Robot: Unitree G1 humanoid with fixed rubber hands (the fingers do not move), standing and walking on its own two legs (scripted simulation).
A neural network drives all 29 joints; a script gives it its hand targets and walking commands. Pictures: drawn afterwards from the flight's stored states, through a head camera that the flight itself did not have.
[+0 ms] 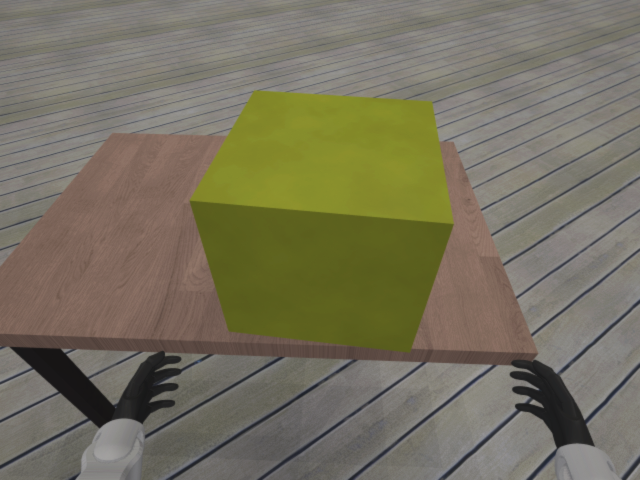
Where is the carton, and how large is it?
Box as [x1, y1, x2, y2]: [189, 90, 453, 352]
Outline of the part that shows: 254,90 189,200 228,330 409,352 453,224 431,101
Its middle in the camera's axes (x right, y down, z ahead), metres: +0.01 -0.04 +0.62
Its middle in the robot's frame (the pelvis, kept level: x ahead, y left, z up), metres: +0.49 +0.03 +0.06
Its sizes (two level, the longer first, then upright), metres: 0.297 0.294 0.274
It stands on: a table, 0.69 m high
